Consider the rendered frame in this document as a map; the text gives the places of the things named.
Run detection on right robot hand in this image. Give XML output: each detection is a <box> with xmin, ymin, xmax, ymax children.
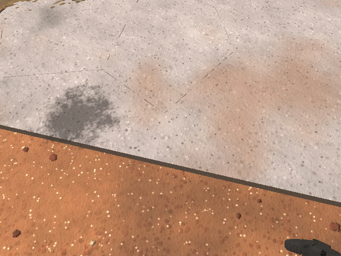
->
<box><xmin>285</xmin><ymin>239</ymin><xmax>341</xmax><ymax>256</ymax></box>

